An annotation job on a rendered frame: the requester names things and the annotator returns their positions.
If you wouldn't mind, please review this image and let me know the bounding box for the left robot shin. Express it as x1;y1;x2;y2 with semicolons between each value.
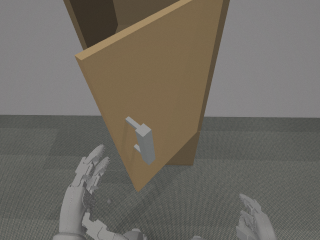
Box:
131;228;141;232

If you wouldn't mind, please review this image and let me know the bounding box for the handle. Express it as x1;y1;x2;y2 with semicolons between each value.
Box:
125;116;156;165

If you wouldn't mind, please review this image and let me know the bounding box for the right robot hand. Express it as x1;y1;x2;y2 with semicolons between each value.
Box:
236;193;278;240

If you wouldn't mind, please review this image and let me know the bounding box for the cupboard door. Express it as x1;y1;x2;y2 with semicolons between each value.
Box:
74;0;223;192

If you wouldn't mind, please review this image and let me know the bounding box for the left robot hand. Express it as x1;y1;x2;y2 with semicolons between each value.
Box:
59;144;129;240

